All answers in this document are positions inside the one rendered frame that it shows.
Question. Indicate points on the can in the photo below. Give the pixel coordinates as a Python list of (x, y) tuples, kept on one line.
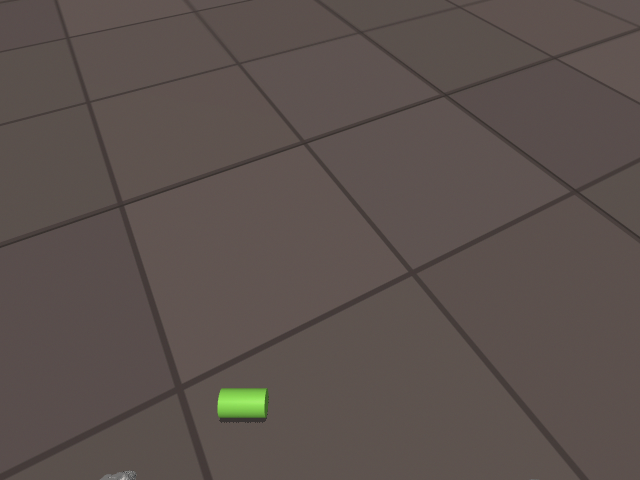
[(243, 403)]

